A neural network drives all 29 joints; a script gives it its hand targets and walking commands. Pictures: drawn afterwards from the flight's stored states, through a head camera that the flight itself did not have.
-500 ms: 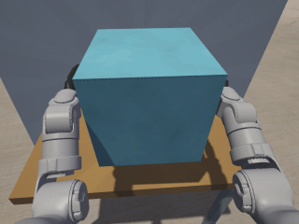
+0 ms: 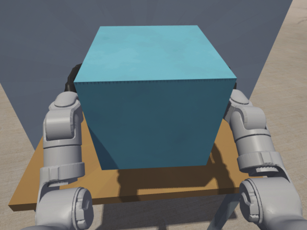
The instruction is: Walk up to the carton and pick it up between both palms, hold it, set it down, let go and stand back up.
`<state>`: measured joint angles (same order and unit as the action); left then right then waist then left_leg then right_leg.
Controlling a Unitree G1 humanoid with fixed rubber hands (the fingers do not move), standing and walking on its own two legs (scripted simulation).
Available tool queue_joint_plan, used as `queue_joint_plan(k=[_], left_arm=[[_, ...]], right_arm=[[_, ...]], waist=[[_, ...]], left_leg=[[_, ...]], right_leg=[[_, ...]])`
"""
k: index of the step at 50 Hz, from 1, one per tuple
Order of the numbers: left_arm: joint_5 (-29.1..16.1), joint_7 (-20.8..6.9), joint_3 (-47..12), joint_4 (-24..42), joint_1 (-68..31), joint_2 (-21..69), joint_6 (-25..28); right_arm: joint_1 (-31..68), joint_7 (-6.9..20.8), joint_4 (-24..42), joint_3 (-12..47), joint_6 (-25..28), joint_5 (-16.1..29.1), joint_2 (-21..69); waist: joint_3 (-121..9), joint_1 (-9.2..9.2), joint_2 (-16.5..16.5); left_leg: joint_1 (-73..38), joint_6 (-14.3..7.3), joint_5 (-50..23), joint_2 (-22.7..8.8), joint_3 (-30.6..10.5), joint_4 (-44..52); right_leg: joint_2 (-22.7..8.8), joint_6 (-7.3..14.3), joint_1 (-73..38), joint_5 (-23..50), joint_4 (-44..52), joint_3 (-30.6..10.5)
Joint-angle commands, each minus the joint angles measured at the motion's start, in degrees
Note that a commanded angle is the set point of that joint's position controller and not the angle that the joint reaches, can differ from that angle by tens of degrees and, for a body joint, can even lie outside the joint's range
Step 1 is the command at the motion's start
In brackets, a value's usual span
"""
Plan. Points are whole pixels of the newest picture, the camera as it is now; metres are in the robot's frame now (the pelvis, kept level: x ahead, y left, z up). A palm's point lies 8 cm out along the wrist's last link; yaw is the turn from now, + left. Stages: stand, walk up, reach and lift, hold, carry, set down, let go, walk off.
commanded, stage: hold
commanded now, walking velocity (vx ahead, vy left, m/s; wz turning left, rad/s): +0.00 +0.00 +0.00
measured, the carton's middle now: (151, 94) +0.41 +0.01 +0.20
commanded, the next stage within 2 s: none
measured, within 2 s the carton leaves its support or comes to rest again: neither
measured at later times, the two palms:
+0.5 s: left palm (77, 98) +0.35 +0.19 +0.22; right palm (227, 97) +0.36 -0.18 +0.23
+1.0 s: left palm (75, 96) +0.35 +0.19 +0.22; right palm (224, 93) +0.37 -0.18 +0.23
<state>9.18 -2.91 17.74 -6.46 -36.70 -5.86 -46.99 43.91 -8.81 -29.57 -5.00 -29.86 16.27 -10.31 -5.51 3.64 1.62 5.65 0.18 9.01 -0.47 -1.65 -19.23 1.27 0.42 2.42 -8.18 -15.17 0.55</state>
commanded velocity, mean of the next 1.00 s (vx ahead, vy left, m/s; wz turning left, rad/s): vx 0.00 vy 0.00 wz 0.00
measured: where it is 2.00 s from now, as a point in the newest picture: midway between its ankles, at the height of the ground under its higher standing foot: outside the picture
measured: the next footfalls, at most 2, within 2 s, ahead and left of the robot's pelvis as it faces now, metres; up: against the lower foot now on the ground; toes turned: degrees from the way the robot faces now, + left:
none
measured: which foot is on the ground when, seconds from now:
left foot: down 0.00-1.00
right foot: down 0.00-1.00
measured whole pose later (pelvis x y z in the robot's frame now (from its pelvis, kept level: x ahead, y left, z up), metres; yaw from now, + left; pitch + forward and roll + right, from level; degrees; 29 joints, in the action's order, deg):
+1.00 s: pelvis +0.00 +0.00 +0.00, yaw +1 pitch -4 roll -1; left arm 8.6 -2.7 17.8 -9.9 -38.2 -6.5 -46.3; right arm 46.1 -8.7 -33.0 -5.1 -29.8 15.6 -10.5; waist -5.7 4.4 1.9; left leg 7.1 0.3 8.3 -0.2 -2.9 -19.1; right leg 1.2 0.5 3.4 -7.9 -15.1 1.2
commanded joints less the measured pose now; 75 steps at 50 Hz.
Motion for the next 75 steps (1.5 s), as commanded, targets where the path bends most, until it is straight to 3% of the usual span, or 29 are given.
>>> queue_joint_plan(k=[1, 8, 12, 13, 14, 20, 29, 34, 37, 45, 63, 67, 75], left_arm=[[-7.68, -8.70, -25.81, 5.00, -42.99, 28.61, 4.45], [-11.40, -7.75, -29.16, 8.55, -47.44, 30.11, 6.43], [-10.28, -7.46, -27.90, 6.71, -45.80, 29.87, 6.42], [-8.62, -7.40, -26.58, 4.67, -43.13, 30.27, 5.26], [-7.91, -7.71, -25.61, 4.23, -42.29, 29.77, 4.60], [-9.72, -7.44, -27.96, 10.01, -43.70, 30.43, 4.40], [-10.64, -6.11, -27.59, 9.16, -46.02, 30.10, 5.52], [-8.74, -6.71, -25.40, 5.36, -44.54, 29.01, 4.76], [-8.07, -7.43, -23.95, 3.13, -43.35, 28.49, 4.37], [-10.36, -7.31, -27.31, 6.50, -46.72, 30.36, 5.46], [-10.38, -6.27, -28.78, 11.23, -44.07, 30.53, 4.64], [-9.63, -6.55, -26.81, 9.65, -43.27, 29.29, 4.16], [-9.30, -7.45, -26.11, 6.81, -43.23, 29.42, 4.03]], right_arm=[[44.79, 7.85, 14.74, 20.39, 1.93, 5.18, 33.55], [47.69, 7.49, 19.74, 21.93, 3.16, 7.58, 35.49], [46.37, 7.60, 17.73, 21.60, 2.93, 6.93, 34.53], [44.14, 7.81, 13.71, 19.55, 2.33, 6.71, 31.00], [43.70, 8.02, 13.08, 19.01, 2.25, 6.28, 30.27], [45.14, 8.23, 18.42, 21.20, 2.47, 8.43, 31.11], [47.82, 8.78, 19.78, 22.32, 2.85, 8.18, 33.50], [46.45, 8.60, 14.94, 21.05, 2.19, 7.09, 32.81], [47.11, 8.50, 14.42, 20.74, 2.24, 6.46, 33.14], [46.69, 7.82, 15.47, 19.88, 2.31, 7.34, 33.13], [45.13, 8.37, 19.67, 21.72, 2.08, 9.22, 31.32], [45.79, 8.40, 19.23, 22.27, 1.67, 9.05, 31.72], [46.55, 8.06, 17.86, 21.53, 1.54, 8.26, 32.47]], waist=[[-16.92, 0.61, -2.33], [-24.70, 1.42, -4.06], [-22.10, 1.08, -4.04], [-17.13, 1.84, -5.61], [-16.00, 1.48, -5.08], [-21.24, 1.95, -5.50], [-23.66, 0.01, -2.67], [-20.02, -0.27, -2.50], [-19.15, -0.58, -0.79], [-21.85, 2.38, -3.70], [-23.25, 1.24, -5.53], [-21.67, 0.10, -2.78], [-20.42, 0.52, -1.72]], left_leg=[[-2.87, 0.20, -6.54, 2.38, 1.56, 4.11], [-6.03, 1.17, -13.88, 2.94, 0.83, 1.17], [-5.64, 1.04, -12.43, 2.70, 0.72, 1.80], [-5.37, 1.76, -11.17, 2.10, 0.29, 2.66], [-4.45, 1.72, -9.79, 1.93, 0.46, 3.16], [-6.59, 2.38, -15.57, 2.35, 0.16, 1.24], [-5.46, 0.60, -12.94, 2.33, 0.51, 1.45], [-3.70, -0.09, -8.74, 2.25, 0.86, 2.94], [-2.31, -0.90, -6.25, 2.53, 1.17, 3.59], [-4.49, 1.02, -10.65, 2.74, 0.41, 2.14], [-6.96, 2.36, -17.15, 2.27, -0.08, 0.63], [-5.46, 1.12, -14.32, 2.28, 0.39, 1.43], [-4.21, 0.24, -11.30, 2.45, 0.63, 2.22]], right_leg=[[0.87, -1.46, -4.50, 6.74, 2.06, -0.46], [1.49, -2.13, -5.14, 12.65, 0.67, 0.20], [1.53, -1.91, -3.99, 10.33, 1.03, 0.39], [1.87, -0.83, -3.04, 8.72, 1.30, 0.64], [1.82, -0.72, -3.59, 6.97, 1.68, 0.76], [2.07, -1.14, -5.22, 12.19, 0.62, 0.79], [2.04, -1.50, -4.15, 11.14, 0.52, 0.34], [1.62, -1.40, -3.80, 7.89, 1.30, -0.17], [1.22, -1.74, -4.46, 7.09, 1.76, -0.45], [1.55, -1.66, -4.45, 11.46, 0.98, 0.14], [2.33, -1.08, -5.22, 13.92, 0.15, 0.41], [2.18, -1.40, -4.65, 12.44, 0.60, 0.23], [1.79, -1.54, -4.98, 11.75, 1.17, -0.28]])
